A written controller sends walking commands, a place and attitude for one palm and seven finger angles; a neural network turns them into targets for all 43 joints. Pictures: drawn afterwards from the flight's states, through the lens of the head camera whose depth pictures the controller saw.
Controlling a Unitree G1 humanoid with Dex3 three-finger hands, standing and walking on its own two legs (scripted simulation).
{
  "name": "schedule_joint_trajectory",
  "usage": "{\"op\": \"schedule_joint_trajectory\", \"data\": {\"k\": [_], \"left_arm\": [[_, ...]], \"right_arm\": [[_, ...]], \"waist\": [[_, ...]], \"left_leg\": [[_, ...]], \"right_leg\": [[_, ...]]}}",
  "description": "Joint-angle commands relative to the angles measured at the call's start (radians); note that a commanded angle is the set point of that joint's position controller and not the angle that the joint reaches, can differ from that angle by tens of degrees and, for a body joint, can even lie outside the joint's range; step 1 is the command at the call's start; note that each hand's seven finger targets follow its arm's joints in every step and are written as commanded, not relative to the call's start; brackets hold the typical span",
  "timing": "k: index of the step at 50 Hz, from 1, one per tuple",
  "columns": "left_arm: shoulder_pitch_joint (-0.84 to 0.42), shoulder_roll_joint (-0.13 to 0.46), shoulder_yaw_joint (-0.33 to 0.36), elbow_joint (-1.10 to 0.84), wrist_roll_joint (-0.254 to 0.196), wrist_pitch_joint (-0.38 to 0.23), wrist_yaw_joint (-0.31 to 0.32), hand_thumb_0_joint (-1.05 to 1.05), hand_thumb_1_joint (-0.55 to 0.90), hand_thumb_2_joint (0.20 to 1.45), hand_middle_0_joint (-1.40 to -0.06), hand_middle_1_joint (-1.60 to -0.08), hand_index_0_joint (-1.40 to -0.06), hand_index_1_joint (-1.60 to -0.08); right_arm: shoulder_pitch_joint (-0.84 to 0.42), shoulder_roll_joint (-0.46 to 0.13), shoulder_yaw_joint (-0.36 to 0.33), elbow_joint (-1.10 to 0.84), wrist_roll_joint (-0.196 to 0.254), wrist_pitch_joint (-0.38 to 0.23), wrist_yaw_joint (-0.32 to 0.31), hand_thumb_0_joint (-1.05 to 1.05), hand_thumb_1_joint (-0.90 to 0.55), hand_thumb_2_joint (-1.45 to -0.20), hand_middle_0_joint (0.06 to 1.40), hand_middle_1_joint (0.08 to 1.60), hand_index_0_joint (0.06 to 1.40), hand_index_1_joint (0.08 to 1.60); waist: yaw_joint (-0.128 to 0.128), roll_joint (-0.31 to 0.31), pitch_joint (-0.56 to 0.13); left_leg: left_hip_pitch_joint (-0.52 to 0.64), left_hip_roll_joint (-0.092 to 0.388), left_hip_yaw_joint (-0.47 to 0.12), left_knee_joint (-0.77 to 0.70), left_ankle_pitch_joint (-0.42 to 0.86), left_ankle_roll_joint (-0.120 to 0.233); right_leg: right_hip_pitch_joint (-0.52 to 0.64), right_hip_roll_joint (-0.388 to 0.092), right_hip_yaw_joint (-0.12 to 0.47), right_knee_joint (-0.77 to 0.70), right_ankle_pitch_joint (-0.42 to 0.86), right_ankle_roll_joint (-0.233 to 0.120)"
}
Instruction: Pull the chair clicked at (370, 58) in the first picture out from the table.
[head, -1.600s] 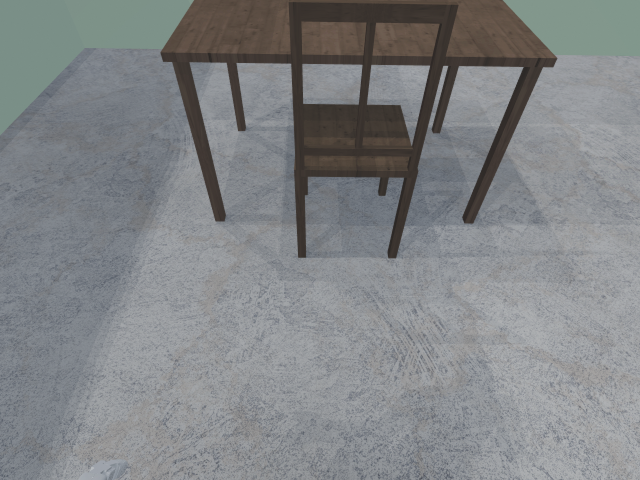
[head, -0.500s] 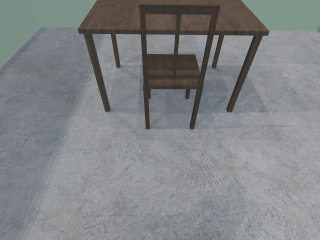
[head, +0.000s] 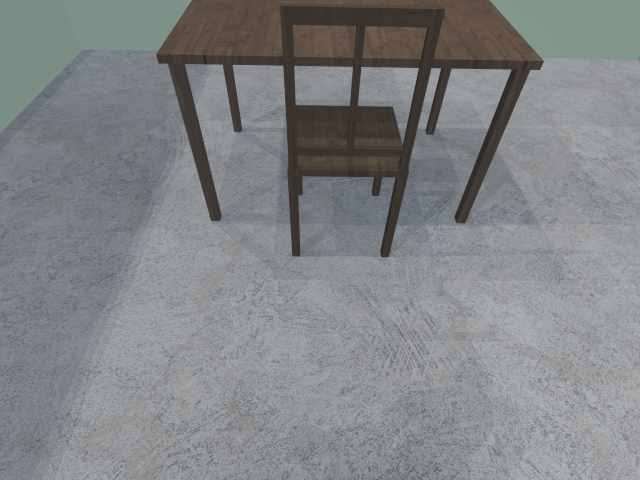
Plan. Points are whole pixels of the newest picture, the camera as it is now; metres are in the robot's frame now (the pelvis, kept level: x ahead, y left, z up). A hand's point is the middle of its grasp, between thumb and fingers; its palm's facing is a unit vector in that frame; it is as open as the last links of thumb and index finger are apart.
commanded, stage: walk to a spot facing it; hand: left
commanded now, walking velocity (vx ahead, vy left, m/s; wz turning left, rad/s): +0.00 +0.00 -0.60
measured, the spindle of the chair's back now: (354, 93) +1.09 -0.03 -0.06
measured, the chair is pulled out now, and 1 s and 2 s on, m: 0.00 0.00 0.00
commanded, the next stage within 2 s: none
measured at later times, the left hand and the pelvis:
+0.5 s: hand out of the picture +0.04 +0.16 -0.17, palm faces -0.16 -0.96 -0.22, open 7.4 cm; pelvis +0.00 -0.02 -0.01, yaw -13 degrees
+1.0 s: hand (219, 379) +0.30 +0.19 -0.18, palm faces -0.43 -0.88 -0.21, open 7.4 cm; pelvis +0.16 +0.02 +0.00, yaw -32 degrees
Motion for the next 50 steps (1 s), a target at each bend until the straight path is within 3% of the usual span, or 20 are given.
{"op": "schedule_joint_trajectory", "data": {"k": [1,9,13,15,16,17,18,20,23,34,36,38,39,40,41,42,43,45,47,50], "left_arm": [[-0.005,0.131,0.040,-0.073,-0.002,-0.002,0.012,0.000,0.900,0.900,-0.200,-0.300,-0.200,-0.300],[0.063,0.077,0.063,-0.175,0.006,0.038,0.001,0.000,0.900,0.900,-0.200,-0.300,-0.200,-0.300],[0.122,0.025,0.077,-0.203,0.007,0.044,-0.016,0.000,0.900,0.900,-0.200,-0.300,-0.200,-0.300],[0.257,0.023,0.090,-0.176,0.016,0.033,-0.027,0.000,0.900,0.900,-0.200,-0.300,-0.200,-0.300],[0.311,0.110,0.107,-0.169,0.030,0.013,-0.017,0.000,0.900,0.900,-0.200,-0.300,-0.200,-0.300],[0.339,0.158,0.112,-0.183,0.013,0.008,0.000,0.000,0.900,0.900,-0.200,-0.300,-0.200,-0.300],[0.304,0.141,0.112,-0.194,0.007,0.000,0.009,0.000,0.900,0.900,-0.200,-0.300,-0.200,-0.300],[0.198,0.087,0.099,-0.216,0.007,-0.019,0.007,0.000,0.900,0.900,-0.200,-0.300,-0.200,-0.300],[0.223,0.050,0.097,-0.203,0.005,-0.041,0.001,0.000,0.900,0.900,-0.200,-0.300,-0.200,-0.300],[0.324,0.037,0.106,-0.153,0.016,-0.045,0.004,0.000,0.900,0.900,-0.200,-0.300,-0.200,-0.300],[0.291,0.053,0.113,-0.164,0.017,-0.040,0.004,0.000,0.900,0.900,-0.200,-0.300,-0.200,-0.300],[0.226,0.047,0.118,-0.179,0.011,-0.035,0.006,0.000,0.900,0.900,-0.200,-0.300,-0.200,-0.300],[0.211,0.012,0.115,-0.193,0.005,-0.035,0.000,0.000,0.900,0.900,-0.200,-0.300,-0.200,-0.300],[0.226,-0.049,0.110,-0.207,-0.006,-0.034,-0.015,0.000,0.900,0.900,-0.200,-0.300,-0.200,-0.300],[0.192,-0.049,0.111,-0.232,0.003,-0.044,-0.020,0.000,0.900,0.900,-0.200,-0.300,-0.200,-0.300],[0.146,-0.028,0.114,-0.222,0.013,-0.040,-0.021,0.000,0.900,0.900,-0.200,-0.300,-0.200,-0.300],[0.123,-0.035,0.118,-0.212,0.019,-0.032,-0.031,0.000,0.900,0.900,-0.200,-0.300,-0.200,-0.300],[0.164,-0.050,0.117,-0.189,0.024,-0.011,-0.050,0.000,0.900,0.900,-0.200,-0.300,-0.200,-0.300],[0.183,-0.076,0.113,-0.181,0.024,0.007,-0.053,0.000,0.900,0.900,-0.200,-0.300,-0.200,-0.300],[0.131,-0.093,0.108,-0.198,0.026,0.016,-0.052,0.000,0.900,0.900,-0.200,-0.300,-0.200,-0.300]], "right_arm": [[0.014,-0.126,-0.032,-0.064,-0.001,-0.015,-0.025,0.000,-0.900,-0.900,0.200,0.300,0.200,0.300],[0.043,-0.116,-0.074,-0.173,-0.005,0.017,-0.037,0.000,-0.900,-0.900,0.200,0.300,0.200,0.300],[0.011,-0.124,-0.090,-0.213,-0.008,0.009,-0.028,0.000,-0.900,-0.900,0.200,0.300,0.200,0.300],[-0.055,-0.116,-0.088,-0.236,-0.012,0.017,-0.019,0.000,-0.900,-0.900,0.200,0.300,0.200,0.300],[-0.044,-0.029,-0.074,-0.263,-0.004,0.026,-0.011,0.000,-0.900,-0.900,0.200,0.300,0.200,0.300],[-0.092,-0.022,-0.068,-0.308,-0.007,0.020,-0.007,0.000,-0.900,-0.900,0.200,0.300,0.200,0.300],[-0.131,-0.046,-0.073,-0.310,-0.008,0.016,-0.006,0.000,-0.900,-0.900,0.200,0.300,0.200,0.300],[-0.026,-0.039,-0.082,-0.266,-0.014,0.000,0.005,0.000,-0.900,-0.900,0.200,0.300,0.200,0.300],[0.018,-0.004,-0.082,-0.248,-0.017,-0.004,0.008,0.000,-0.900,-0.900,0.200,0.300,0.200,0.300],[-0.084,0.043,-0.072,-0.321,-0.004,-0.036,0.008,0.000,-0.900,-0.900,0.200,0.300,0.200,0.300],[-0.056,0.045,-0.072,-0.322,0.001,-0.044,0.005,0.000,-0.900,-0.900,0.200,0.300,0.200,0.300],[0.063,0.026,-0.075,-0.287,0.003,-0.056,-0.008,0.000,-0.900,-0.900,0.200,0.300,0.200,0.300],[0.196,-0.029,-0.087,-0.243,0.002,-0.064,-0.024,0.000,-0.900,-0.900,0.200,0.300,0.200,0.300],[0.338,-0.153,-0.116,-0.211,-0.011,-0.064,-0.031,0.000,-0.900,-0.900,0.200,0.300,0.200,0.300],[0.384,-0.170,-0.110,-0.212,-0.014,-0.056,-0.030,0.000,-0.900,-0.900,0.200,0.300,0.200,0.300],[0.315,-0.104,-0.099,-0.218,-0.016,-0.053,-0.025,0.000,-0.900,-0.900,0.200,0.300,0.200,0.300],[0.259,-0.052,-0.082,-0.228,-0.015,-0.056,-0.025,0.000,-0.900,-0.900,0.200,0.300,0.200,0.300],[0.184,0.022,-0.058,-0.228,-0.010,-0.069,-0.027,0.000,-0.900,-0.900,0.200,0.300,0.200,0.300],[0.211,0.041,-0.055,-0.210,-0.007,-0.082,-0.032,0.000,-0.900,-0.900,0.200,0.300,0.200,0.300],[0.289,0.064,-0.054,-0.173,-0.005,-0.091,-0.038,0.000,-0.900,-0.900,0.200,0.300,0.200,0.300]], "waist": [[-0.014,-0.004,-0.077],[-0.012,0.073,-0.060],[0.016,0.201,-0.071],[0.107,0.055,-0.058],[0.121,-0.299,-0.011],[0.130,-0.376,0.049],[0.112,-0.255,0.119],[0.018,-0.060,0.057],[0.009,-0.076,-0.010],[0.060,-0.153,-0.010],[0.046,-0.172,-0.011],[-0.019,-0.131,-0.035],[-0.071,-0.020,-0.100],[-0.119,0.278,-0.190],[-0.119,0.256,-0.127],[-0.097,0.158,-0.038],[-0.064,0.142,0.055],[0.002,0.168,0.093],[0.015,0.154,0.066],[0.002,0.120,0.048]], "left_leg": [[0.037,0.125,-0.044,0.002,0.181,0.021],[-0.020,0.212,-0.042,0.063,0.092,0.058],[-0.112,0.368,-0.095,0.007,0.008,0.159],[-0.302,0.278,0.004,0.211,-0.272,0.081],[-0.513,0.094,0.146,0.583,-0.442,-0.020],[-0.621,0.021,0.057,0.760,-0.443,-0.031],[-0.614,0.051,-0.045,0.821,-0.319,-0.022],[-0.552,0.092,-0.046,0.787,-0.161,-0.028],[-0.504,0.088,-0.016,0.724,-0.066,-0.047],[-0.437,0.040,0.017,0.399,-0.109,-0.049],[-0.335,0.023,0.025,0.317,-0.132,-0.041],[-0.058,0.013,0.021,0.116,-0.054,-0.032],[0.207,0.083,-0.032,0.028,-0.067,-0.010],[0.398,0.378,-0.377,-0.051,-0.240,0.069],[0.307,0.517,-0.536,-0.148,-0.323,0.146],[0.136,0.489,-0.495,-0.195,-0.422,0.147],[0.015,0.436,-0.414,-0.221,-0.417,0.128],[-0.075,0.346,-0.188,-0.211,-0.233,0.074],[-0.050,0.304,-0.038,-0.188,-0.014,0.059],[0.027,0.302,0.047,-0.151,0.227,0.060]], "right_leg": [[-0.044,-0.110,0.124,-0.005,0.248,-0.029],[-0.207,-0.025,0.119,0.232,0.183,-0.017],[-0.176,-0.013,-0.007,0.459,-0.280,0.009],[0.025,-0.013,0.012,0.237,-0.201,-0.009],[0.079,-0.200,0.395,-0.054,-0.378,-0.090],[-0.025,-0.334,0.737,-0.272,-0.481,-0.166],[-0.111,-0.317,0.775,-0.317,-0.533,-0.172],[-0.083,-0.261,0.579,-0.233,-0.417,-0.192],[-0.036,-0.193,0.420,-0.193,-0.207,-0.184],[0.036,-0.171,0.438,-0.128,-0.004,-0.195],[-0.012,-0.166,0.436,-0.091,0.027,-0.189],[-0.165,-0.106,0.393,0.027,0.033,-0.142],[-0.307,-0.026,0.317,0.187,0.033,-0.103],[-0.519,0.100,0.155,0.493,-0.270,-0.046],[-0.593,0.073,0.055,0.689,-0.367,-0.016],[-0.592,0.013,0.054,0.800,-0.311,-0.015],[-0.591,-0.028,0.041,0.853,-0.223,-0.012],[-0.545,-0.074,0.022,0.857,-0.089,0.001],[-0.541,-0.077,0.012,0.872,-0.004,0.016],[-0.599,-0.087,-0.008,0.859,0.048,0.028]]}}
